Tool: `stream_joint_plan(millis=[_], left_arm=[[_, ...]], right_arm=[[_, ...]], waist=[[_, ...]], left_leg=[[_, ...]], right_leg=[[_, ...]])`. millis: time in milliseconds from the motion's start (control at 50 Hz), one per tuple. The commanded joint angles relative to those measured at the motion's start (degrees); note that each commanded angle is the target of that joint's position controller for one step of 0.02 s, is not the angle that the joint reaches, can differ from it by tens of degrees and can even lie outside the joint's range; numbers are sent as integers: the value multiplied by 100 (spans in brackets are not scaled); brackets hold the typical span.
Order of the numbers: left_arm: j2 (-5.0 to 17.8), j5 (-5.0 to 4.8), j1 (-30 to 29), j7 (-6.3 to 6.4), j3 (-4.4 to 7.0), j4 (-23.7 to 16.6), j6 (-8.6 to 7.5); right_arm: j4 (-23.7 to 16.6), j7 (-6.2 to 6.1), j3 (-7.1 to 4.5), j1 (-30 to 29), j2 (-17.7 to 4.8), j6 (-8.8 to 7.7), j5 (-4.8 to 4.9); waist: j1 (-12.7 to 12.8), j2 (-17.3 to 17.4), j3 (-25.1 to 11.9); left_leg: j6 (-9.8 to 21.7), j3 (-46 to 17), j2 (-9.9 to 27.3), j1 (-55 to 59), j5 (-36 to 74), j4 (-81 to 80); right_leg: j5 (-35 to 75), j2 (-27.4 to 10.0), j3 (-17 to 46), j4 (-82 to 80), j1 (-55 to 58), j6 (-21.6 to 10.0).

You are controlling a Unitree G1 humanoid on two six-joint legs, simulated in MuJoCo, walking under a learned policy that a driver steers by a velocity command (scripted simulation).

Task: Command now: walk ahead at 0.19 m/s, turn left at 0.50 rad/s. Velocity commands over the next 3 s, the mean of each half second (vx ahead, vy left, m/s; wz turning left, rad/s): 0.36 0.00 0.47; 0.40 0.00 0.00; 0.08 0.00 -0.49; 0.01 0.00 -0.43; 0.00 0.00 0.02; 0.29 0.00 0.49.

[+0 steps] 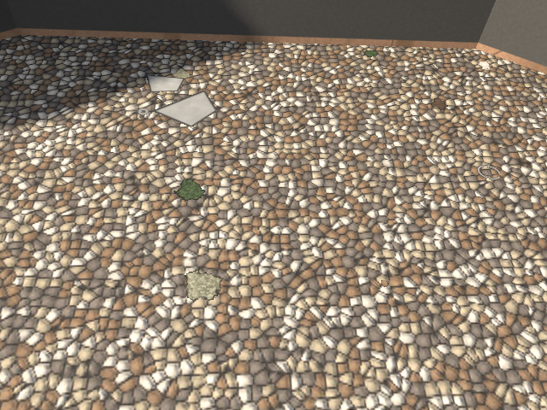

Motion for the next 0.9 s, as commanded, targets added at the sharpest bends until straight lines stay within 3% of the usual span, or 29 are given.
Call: stream_joint_plan(millis=[20, 40, 60, 100, 160, 260, 340, 400, 420, 440, 460, 480, 500, 520, 540, 560, 580, 620, 680, 760, 820, 860, 900], left_arm=[[637, -42, -742, -83, 149, -612, -343], [656, 41, -706, -78, 164, -554, -392], [592, 61, -660, -104, 160, -506, -439], [503, 58, -590, -144, 151, -419, -531], [381, 63, -701, -149, 111, -396, -607], [321, -8, -1142, -224, 38, -499, -709], [370, -44, -1318, -337, -4, -563, -844], [541, -40, -946, -381, 46, -483, -931], [616, -21, -582, -362, 94, -374, -949], [783, 16, -7, -319, 176, -238, -964], [1088, 94, 996, -277, 246, -119, -967], [1624, 145, 1582, -325, 376, 143, -909], [1052, -12, 1489, -374, 241, 177, -915], [702, -30, 1225, -350, 136, 151, -884], [584, 27, 984, -330, 78, 105, -843], [441, 59, 839, -317, 24, 118, -805], [368, 110, 765, -294, -25, 117, -801], [375, 65, 807, -272, -38, 175, -819], [612, -22, 911, -228, -3, 292, -813], [773, -73, 1218, -201, -8, 447, -740], [801, -106, 1583, -169, -25, 638, -622], [902, -80, 1600, -127, 4, 668, -527], [903, -66, 1369, -100, -11, 542, -502]], right_arm=[[-381, -60, -220, 362, -966, -284, 69], [-413, -117, -182, 239, -910, -279, 91], [-438, -157, -151, 265, -872, -272, 63], [-451, -193, -145, 455, -832, -319, 25], [-407, -226, -170, 630, -860, -358, 60], [-328, -241, -241, 796, -981, -297, 116], [-270, -232, -243, 866, -948, -257, 141], [-230, -203, -224, 827, -880, -238, 119], [-243, -198, -198, 765, -810, -227, 115], [-267, -190, -141, 744, -643, -232, 75], [-397, -192, -24, 658, -371, -243, -21], [-553, -214, 77, 1266, -8, -325, 134], [-427, -228, -28, 1173, -582, -382, 248], [-450, -204, -92, 629, -823, -408, 259], [-483, -192, -67, 318, -757, -428, 184], [-542, -159, -67, 60, -694, -463, 87], [-563, -115, -67, 25, -624, -474, 61], [-553, -60, -8, 71, -400, -461, 68], [-758, -32, 104, -430, -185, -469, -1], [-938, 68, 188, -1231, -45, -565, 45], [-1111, 142, 132, -1631, -160, -633, 46], [-1065, 166, 34, -1409, -358, -678, -13], [-769, 104, -131, -370, -683, -699, -117]], waist=[[-209, 598, -148], [-156, 607, -99], [-122, 704, -120], [-139, 649, -185], [-184, 699, -133], [-370, 975, 60], [-441, 994, 80], [-235, 1202, -12], [-22, 1187, -157], [254, 1093, -562], [697, 457, -1405], [389, -1541, -1887], [485, -1068, -1376], [536, -637, -652], [450, -287, -384], [376, -162, -156], [246, -271, -150], [160, -411, -172], [218, -257, 24], [494, -206, 89], [513, -213, 172], [292, -321, -77], [-340, -286, -778]], left_leg=[[1071, -3446, 1794, 1816, -1696, -2657], [933, -3167, 1622, 1762, -1438, -2716], [852, -2929, 1433, 1683, -1169, -2798], [826, -2565, 1258, 1798, -390, -2873], [798, -2222, 1101, 1784, 259, -2873], [799, -2182, 1002, 1370, 386, -2726], [777, -2342, 1085, 1281, 508, -2460], [660, -2473, 1209, 1361, 1234, -2152], [558, -2375, 1081, 1352, 1799, -1814], [389, -2143, 790, 1166, 2440, -1076], [161, -1745, 436, 406, 1848, 579], [-276, -1176, -503, -1609, -890, 2455], [-310, -1434, -232, -2443, -1165, 3239], [-251, -1394, 18, -2684, -675, 3383], [-237, -1176, 244, -2563, -247, 3276], [-251, -1053, 405, -2494, 54, 2979], [-260, -973, 564, -2246, 271, 2757], [-339, -759, 637, -2060, 391, 2419], [-498, -518, 702, -2160, 806, 1459], [-495, -215, 473, -1520, 2096, -92], [-395, -293, 248, -1190, 2342, -709], [-246, -353, 94, -708, 2254, -972], [25, -260, 79, 993, 3128, -1329]], right_leg=[[495, -148, 652, 814, -2477, -148], [996, -223, 674, 484, -2354, -111], [1379, -201, 635, 307, -2107, -60], [1987, -100, 563, -143, -1954, 44], [2454, 1, 558, -1033, -1802, 226], [2775, 126, 581, -2205, -1314, 426], [2769, 159, 523, -2727, -809, 311], [2568, 181, 359, -2952, -125, 40], [2582, 255, 242, -3190, 388, -108], [2569, 135, 334, -3239, 1310, -330], [2145, -806, 1384, -3164, 2775, -761], [845, -1948, 4118, -3816, 4283, -1672], [-180, -2068, 4657, -4229, 4053, -1702], [59, -1846, 3750, -4227, 3471, -1500], [721, -1583, 3050, -4268, 2949, -1372], [1316, -1370, 2613, -4383, 2527, -1342], [1755, -1211, 2279, -4492, 2239, -1282], [2370, -1086, 1892, -4670, 1975, -1345], [3126, -1047, 1384, -4879, 1730, -1411], [3483, -804, 773, -4879, 1551, -1179], [4195, -948, 942, -4533, 1843, -1039], [4946, -979, 1045, -3968, 2179, -823], [5600, -587, 891, -2699, 1864, -480]])
Next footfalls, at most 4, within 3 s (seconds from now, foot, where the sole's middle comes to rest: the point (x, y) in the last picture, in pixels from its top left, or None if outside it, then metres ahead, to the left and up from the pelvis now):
0.46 right None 0.32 -0.11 -0.76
0.90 left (175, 370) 0.56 0.21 -0.76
1.36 right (280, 365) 0.58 -0.04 -0.76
1.82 left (189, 351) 0.61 0.18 -0.76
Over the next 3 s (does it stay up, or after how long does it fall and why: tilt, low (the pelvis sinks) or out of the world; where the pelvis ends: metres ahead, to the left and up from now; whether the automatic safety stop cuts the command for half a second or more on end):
stays up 0.66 0.10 0.02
